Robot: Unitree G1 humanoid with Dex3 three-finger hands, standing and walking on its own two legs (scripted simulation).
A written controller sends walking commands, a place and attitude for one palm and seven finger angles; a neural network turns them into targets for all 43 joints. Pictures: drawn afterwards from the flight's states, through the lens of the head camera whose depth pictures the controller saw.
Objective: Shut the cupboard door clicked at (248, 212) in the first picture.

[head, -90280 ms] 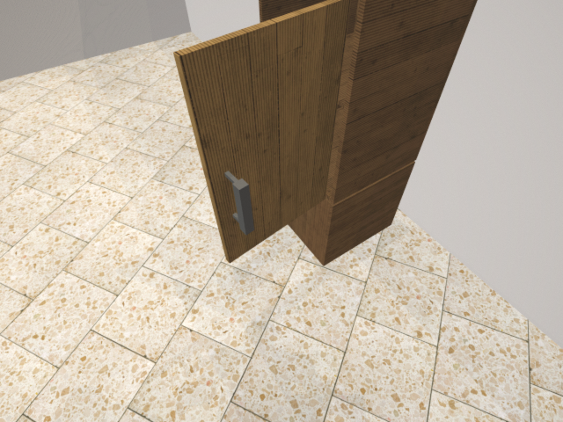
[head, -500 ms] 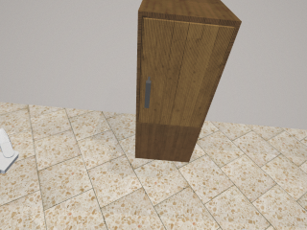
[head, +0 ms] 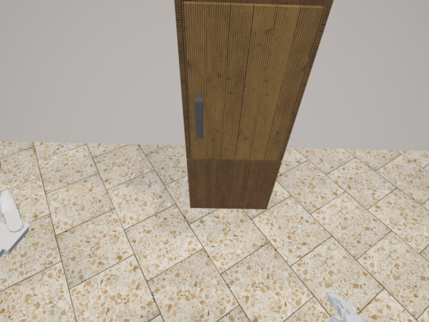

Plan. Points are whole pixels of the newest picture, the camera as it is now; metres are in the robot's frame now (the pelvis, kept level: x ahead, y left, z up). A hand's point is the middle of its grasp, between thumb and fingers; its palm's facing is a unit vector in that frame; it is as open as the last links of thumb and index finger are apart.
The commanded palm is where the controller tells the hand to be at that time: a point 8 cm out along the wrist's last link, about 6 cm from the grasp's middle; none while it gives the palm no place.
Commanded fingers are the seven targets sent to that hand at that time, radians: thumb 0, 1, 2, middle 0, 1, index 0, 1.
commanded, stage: stop stepping back and stand still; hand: left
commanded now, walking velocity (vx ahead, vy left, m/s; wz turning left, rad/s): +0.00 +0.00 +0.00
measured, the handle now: (199, 115) +0.78 +0.09 -0.08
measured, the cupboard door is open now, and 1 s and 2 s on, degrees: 0 0 0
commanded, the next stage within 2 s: let the arm hang, fingers relaxed in 0.36 s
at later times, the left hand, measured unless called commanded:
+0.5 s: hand (44, 211) +0.24 +0.27 +0.14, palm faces +0.33 -0.80 -0.51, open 7.4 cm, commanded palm none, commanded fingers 0.00 0.90 0.90 -0.20 -0.30 -0.20 -0.30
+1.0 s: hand out of the picture -0.05 +0.21 -0.16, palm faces +0.03 -0.98 -0.20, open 7.2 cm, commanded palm none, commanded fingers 0.00 0.90 0.90 -0.20 -0.30 -0.20 -0.30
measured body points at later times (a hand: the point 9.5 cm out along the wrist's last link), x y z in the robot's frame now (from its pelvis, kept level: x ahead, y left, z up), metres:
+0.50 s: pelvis +0.03 +0.01 +0.01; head +0.04 +0.00 +0.46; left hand +0.22 +0.31 +0.17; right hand +0.19 -0.23 -0.08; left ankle +0.03 +0.13 -0.72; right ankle -0.01 -0.08 -0.72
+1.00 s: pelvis +0.00 +0.03 +0.02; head +0.01 +0.03 +0.47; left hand -0.04 +0.26 -0.14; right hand -0.02 -0.20 -0.14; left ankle +0.03 +0.13 -0.73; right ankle -0.01 -0.08 -0.73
